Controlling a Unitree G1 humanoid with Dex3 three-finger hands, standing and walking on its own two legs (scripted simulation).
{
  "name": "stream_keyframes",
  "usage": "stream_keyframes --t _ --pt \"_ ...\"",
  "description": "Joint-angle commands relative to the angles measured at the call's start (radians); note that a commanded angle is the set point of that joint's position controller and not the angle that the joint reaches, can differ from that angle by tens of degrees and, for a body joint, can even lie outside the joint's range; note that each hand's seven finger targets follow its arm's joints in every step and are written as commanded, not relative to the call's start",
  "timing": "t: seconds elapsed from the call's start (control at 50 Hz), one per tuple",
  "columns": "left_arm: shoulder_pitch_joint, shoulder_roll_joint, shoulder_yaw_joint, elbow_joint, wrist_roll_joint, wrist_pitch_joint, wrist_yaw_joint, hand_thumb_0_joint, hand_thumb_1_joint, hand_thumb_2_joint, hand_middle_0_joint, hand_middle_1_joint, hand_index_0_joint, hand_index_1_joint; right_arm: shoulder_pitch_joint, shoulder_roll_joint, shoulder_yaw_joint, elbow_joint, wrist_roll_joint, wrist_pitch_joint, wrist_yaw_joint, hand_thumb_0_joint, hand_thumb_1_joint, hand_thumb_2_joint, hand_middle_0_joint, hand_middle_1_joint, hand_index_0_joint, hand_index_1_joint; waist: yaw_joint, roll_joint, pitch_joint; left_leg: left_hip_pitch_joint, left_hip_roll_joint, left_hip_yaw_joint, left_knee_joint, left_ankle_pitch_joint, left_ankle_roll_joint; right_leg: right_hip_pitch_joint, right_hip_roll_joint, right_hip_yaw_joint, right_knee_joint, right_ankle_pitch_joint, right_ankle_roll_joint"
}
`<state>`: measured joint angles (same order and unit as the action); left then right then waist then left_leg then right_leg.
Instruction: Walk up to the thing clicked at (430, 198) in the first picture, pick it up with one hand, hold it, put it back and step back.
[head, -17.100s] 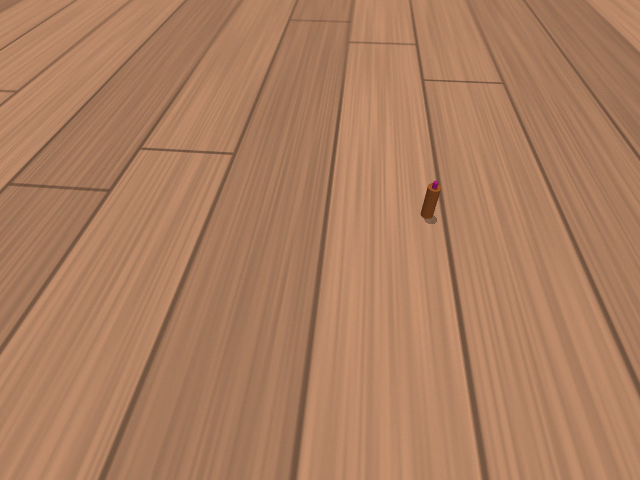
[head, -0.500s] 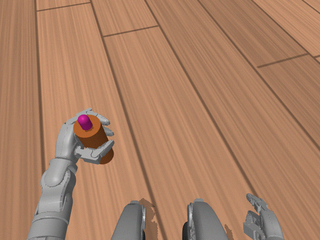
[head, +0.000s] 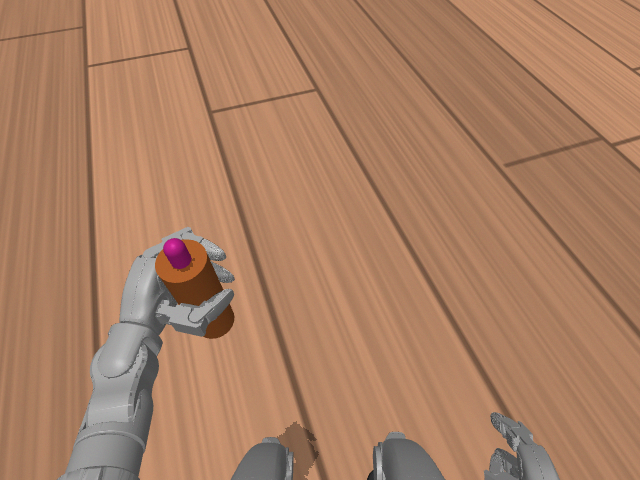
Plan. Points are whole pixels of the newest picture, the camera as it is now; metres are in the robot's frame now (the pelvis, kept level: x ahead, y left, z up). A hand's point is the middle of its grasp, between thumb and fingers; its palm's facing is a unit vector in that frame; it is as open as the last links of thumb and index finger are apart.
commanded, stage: lift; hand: left
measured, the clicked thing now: (196, 288) +0.33 +0.18 +0.03
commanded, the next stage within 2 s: hold in 0.34 s
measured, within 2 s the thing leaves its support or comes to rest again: neither
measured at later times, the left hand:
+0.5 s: hand (206, 271) +0.34 +0.16 +0.07, palm faces -0.10 -0.99 +0.02, open 7.6 cm
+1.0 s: hand (206, 265) +0.34 +0.15 +0.08, palm faces -0.08 -1.00 +0.01, open 7.6 cm
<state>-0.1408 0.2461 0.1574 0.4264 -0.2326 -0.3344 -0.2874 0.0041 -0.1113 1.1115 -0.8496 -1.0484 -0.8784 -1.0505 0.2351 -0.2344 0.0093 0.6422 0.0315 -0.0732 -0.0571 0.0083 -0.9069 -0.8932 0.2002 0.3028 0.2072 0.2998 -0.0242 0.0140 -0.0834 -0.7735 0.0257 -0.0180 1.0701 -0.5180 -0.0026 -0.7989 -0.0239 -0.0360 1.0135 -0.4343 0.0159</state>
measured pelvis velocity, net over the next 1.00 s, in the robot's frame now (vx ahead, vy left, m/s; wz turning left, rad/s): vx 0.01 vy -0.01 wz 0.00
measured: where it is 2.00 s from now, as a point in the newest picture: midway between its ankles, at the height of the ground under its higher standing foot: outside the picture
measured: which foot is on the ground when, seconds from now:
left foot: down 0.00-1.00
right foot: down 0.00-1.00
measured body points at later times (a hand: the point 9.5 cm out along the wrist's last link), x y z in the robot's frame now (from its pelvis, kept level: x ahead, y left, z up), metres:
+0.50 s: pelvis +0.01 -0.01 +0.02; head +0.07 +0.00 +0.47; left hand +0.34 +0.21 +0.07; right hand +0.14 -0.26 -0.09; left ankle +0.00 +0.12 -0.67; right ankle +0.04 -0.13 -0.67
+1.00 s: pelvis +0.01 -0.01 +0.03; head +0.05 -0.01 +0.48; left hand +0.33 +0.21 +0.09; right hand +0.14 -0.26 -0.08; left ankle +0.00 +0.12 -0.67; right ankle +0.04 -0.13 -0.67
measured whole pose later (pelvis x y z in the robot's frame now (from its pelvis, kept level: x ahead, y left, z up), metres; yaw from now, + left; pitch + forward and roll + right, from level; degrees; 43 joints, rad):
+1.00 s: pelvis +0.01 -0.01 +0.03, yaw +0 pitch +7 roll -1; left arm -0.15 0.22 0.16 0.48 -0.22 -0.34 -0.28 0.00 -0.11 1.11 -0.85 -1.05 -0.88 -1.05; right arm 0.23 -0.23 0.01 0.67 0.02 -0.03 -0.07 0.01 -0.90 -0.90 0.20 0.30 0.21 0.30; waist -0.02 0.02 -0.04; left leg -0.53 0.03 -0.01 0.86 -0.45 -0.01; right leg -0.56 -0.01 -0.03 0.82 -0.38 0.01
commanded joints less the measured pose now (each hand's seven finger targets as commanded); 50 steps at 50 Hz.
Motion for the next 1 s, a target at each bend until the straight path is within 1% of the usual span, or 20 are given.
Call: stream_keyframes --t 0.0,0.06,0.08,0.14,0.16,0.26,0.4,0.42,0.5,0.58,0.68,0.7,0.72,0.76,0.78,0.8,0.84,0.9,0.92,0.98 --pt "-0.252 0.133 0.05 -0.201 -0.025 -0.079 -0.014 0.0 0.404 1.203 -1.258 -1.335 -1.276 -1.325 0.0 -0.14 -0.058 -0.113 -0.004 -0.043 -0.013 0.0 -0.895 -0.893 0.2 0.299 0.2 0.299 -0.004 0.008 -0.303 0.159 -0.021 -0.001 -0.198 0.259 0.005 0.249 0.026 0.0 -0.155 0.236 -0.032" --pt "-0.252 0.125 0.048 -0.188 -0.025 -0.084 -0.017 0.0 0.396 1.198 -1.252 -1.325 -1.269 -1.316 0.001 -0.143 -0.06 -0.111 -0.005 -0.037 -0.01 0.0 -0.895 -0.893 0.2 0.299 0.2 0.299 0.003 0.026 -0.293 0.197 -0.017 -0.004 -0.222 0.283 -0.002 0.249 0.028 -0.006 -0.161 0.243 -0.037" --pt "-0.255 0.141 0.065 -0.178 -0.026 -0.087 -0.019 0.0 0.406 1.2 -1.256 -1.324 -1.27 -1.317 0.001 -0.144 -0.061 -0.11 -0.006 -0.035 -0.013 0.0 -0.892 -0.892 0.2 0.299 0.2 0.299 0.0 0.009 -0.296 0.192 -0.018 -0.004 -0.222 0.289 0.0 0.264 0.03 -0.007 -0.168 0.252 -0.036" --pt "-0.274 0.116 0.045 -0.177 -0.031 -0.09 -0.023 0.0 0.388 1.218 -1.255 -1.339 -1.27 -1.333 -0.003 -0.138 -0.057 -0.109 -0.006 -0.037 -0.014 0.0 -0.893 -0.893 0.2 0.299 0.2 0.299 -0.012 -0.002 -0.286 0.202 -0.019 0.006 -0.228 0.28 0.006 0.29 0.027 0.002 -0.187 0.263 -0.032" --pt "-0.272 0.133 0.062 -0.164 -0.027 -0.09 -0.023 0.0 0.392 1.22 -1.268 -1.343 -1.28 -1.339 -0.003 -0.14 -0.059 -0.105 -0.007 -0.036 -0.014 0.0 -0.893 -0.893 0.2 0.299 0.2 0.299 0.0 0.012 -0.275 0.196 -0.022 0.007 -0.235 0.277 0.004 0.288 0.025 0.001 -0.19 0.259 -0.033" --pt "-0.281 0.128 0.056 -0.172 -0.026 -0.098 -0.023 0.0 0.412 1.215 -1.261 -1.339 -1.276 -1.332 -0.018 -0.141 -0.06 -0.112 -0.007 -0.031 -0.015 0.0 -0.889 -0.892 0.2 0.299 0.2 0.299 0.001 0.01 -0.262 0.221 -0.021 0.008 -0.261 0.242 0.005 0.305 0.027 0.001 -0.216 0.228 -0.032" --pt "-0.274 0.127 0.066 -0.158 -0.029 -0.096 -0.023 0.0 0.409 1.21 -1.251 -1.338 -1.267 -1.329 -0.003 -0.14 -0.06 -0.096 -0.011 -0.023 -0.022 0.0 -0.895 -0.893 0.2 0.299 0.2 0.299 -0.004 -0.012 -0.288 0.26 -0.019 0.013 -0.258 0.367 0.004 0.359 0.028 0.004 -0.221 0.355 -0.029" --pt "-0.287 0.118 0.052 -0.158 -0.026 -0.097 -0.023 0.0 0.413 1.21 -1.259 -1.341 -1.277 -1.331 -0.007 -0.135 -0.056 -0.094 -0.012 -0.022 -0.022 0.0 -0.892 -0.892 0.2 0.299 0.2 0.299 -0.008 0.011 -0.265 0.264 -0.019 0.012 -0.262 0.373 0.0 0.345 0.027 0.002 -0.217 0.35 -0.032" --pt "-0.268 0.114 0.057 -0.134 -0.018 -0.094 -0.017 0.0 0.395 1.206 -1.237 -1.346 -1.25 -1.34 -0.009 -0.141 -0.064 -0.099 -0.013 -0.016 -0.019 0.0 -0.889 -0.894 0.2 0.299 0.2 0.299 0.002 0.003 -0.269 0.276 -0.017 0.007 -0.282 0.356 -0.002 0.351 0.029 -0.003 -0.227 0.32 -0.035" --pt "-0.268 0.111 0.058 -0.14 -0.023 -0.088 -0.015 0.0 0.383 1.195 -1.245 -1.345 -1.259 -1.339 0.0 -0.137 -0.06 -0.094 -0.013 -0.012 -0.021 0.0 -0.889 -0.893 0.2 0.3 0.2 0.3 0.0 -0.016 -0.279 0.286 -0.019 0.015 -0.282 0.383 0.002 0.395 0.027 0.003 -0.243 0.374 -0.028" --pt "-0.301 0.123 0.063 -0.171 -0.019 -0.094 -0.009 0.0 0.402 1.229 -1.264 -1.373 -1.274 -1.371 -0.026 -0.131 -0.057 -0.102 -0.014 -0.011 -0.024 0.0 -0.894 -0.896 0.2 0.299 0.2 0.299 0.002 -0.003 -0.254 0.296 -0.025 0.024 -0.298 0.322 0.007 0.385 0.023 0.009 -0.273 0.324 -0.023" --pt "-0.283 0.105 0.047 -0.143 -0.016 -0.089 -0.007 0.0 0.392 1.227 -1.266 -1.375 -1.277 -1.372 -0.027 -0.136 -0.06 -0.106 -0.013 -0.011 -0.023 0.0 -0.893 -0.896 0.2 0.3 0.2 0.3 -0.004 -0.021 -0.239 0.287 -0.024 0.024 -0.305 0.303 0.008 0.383 0.024 0.01 -0.278 0.31 -0.023" --pt "-0.279 0.118 0.063 -0.158 -0.018 -0.089 -0.006 0.0 0.403 1.226 -1.263 -1.372 -1.274 -1.369 -0.025 -0.131 -0.058 -0.106 -0.012 -0.009 -0.023 0.0 -0.891 -0.895 0.2 0.3 0.2 0.3 0.009 -0.019 -0.235 0.282 -0.025 0.024 -0.309 0.296 0.008 0.393 0.023 0.009 -0.283 0.3 -0.023" --pt "-0.27 0.106 0.045 -0.16 -0.015 -0.087 -0.004 0.0 0.412 1.218 -1.25 -1.358 -1.261 -1.355 -0.034 -0.131 -0.055 -0.109 -0.011 -0.011 -0.023 0.0 -0.891 -0.895 0.2 0.299 0.2 0.3 0.007 -0.011 -0.227 0.296 -0.023 0.024 -0.319 0.299 0.007 0.394 0.024 0.006 -0.286 0.299 -0.025" --pt "-0.303 0.123 0.056 -0.197 -0.016 -0.091 -0.005 0.0 0.403 1.22 -1.25 -1.361 -1.259 -1.36 -0.024 -0.13 -0.058 -0.102 -0.013 -0.011 -0.023 0.0 -0.898 -0.898 0.2 0.3 0.2 0.3 0.002 0.011 -0.277 0.324 -0.022 0.022 -0.313 0.337 0.004 0.411 0.026 0.006 -0.279 0.335 -0.026" --pt "-0.26 0.102 0.045 -0.14 -0.015 -0.08 -0.001 0.0 0.401 1.212 -1.262 -1.364 -1.274 -1.359 -0.025 -0.134 -0.059 -0.105 -0.01 -0.009 -0.024 0.0 -0.897 -0.897 0.2 0.3 0.2 0.3 -0.004 -0.021 -0.244 0.307 -0.022 0.019 -0.318 0.331 0.006 0.413 0.027 0.003 -0.282 0.331 -0.025" --pt "-0.28 0.122 0.065 -0.164 -0.014 -0.08 0.004 0.0 0.398 1.212 -1.262 -1.365 -1.273 -1.361 -0.024 -0.13 -0.057 -0.1 -0.012 -0.009 -0.024 0.0 -0.896 -0.897 0.2 0.3 0.2 0.3 0.006 0.003 -0.248 0.313 -0.022 0.025 -0.317 0.338 0.005 0.41 0.025 0.008 -0.286 0.339 -0.024" --pt "-0.283 0.101 0.043 -0.146 -0.011 -0.077 0.007 0.0 0.411 1.224 -1.269 -1.376 -1.281 -1.371 -0.03 -0.132 -0.057 -0.104 -0.012 -0.008 -0.026 0.0 -0.895 -0.897 0.2 0.3 0.2 0.3 -0.007 -0.027 -0.211 0.302 -0.022 0.025 -0.328 0.301 0.009 0.406 0.024 0.01 -0.301 0.309 -0.022" --pt "-0.273 0.108 0.057 -0.166 -0.015 -0.076 0.009 0.0 0.399 1.223 -1.272 -1.378 -1.284 -1.374 -0.032 -0.129 -0.056 -0.107 -0.009 -0.009 -0.025 0.0 -0.896 -0.897 0.2 0.3 0.2 0.3 0.007 -0.025 -0.224 0.308 -0.022 0.026 -0.333 0.304 0.009 0.421 0.023 0.011 -0.305 0.311 -0.022" --pt "-0.299 0.107 0.038 -0.18 -0.009 -0.076 0.012 0.0 0.396 1.211 -1.273 -1.374 -1.284 -1.37 -0.036 -0.13 -0.055 -0.107 -0.009 -0.008 -0.025 0.0 -0.898 -0.898 0.2 0.3 0.2 0.3 -0.001 -0.01 -0.223 0.323 -0.023 0.025 -0.34 0.315 0.007 0.427 0.025 0.01 -0.309 0.319 -0.023"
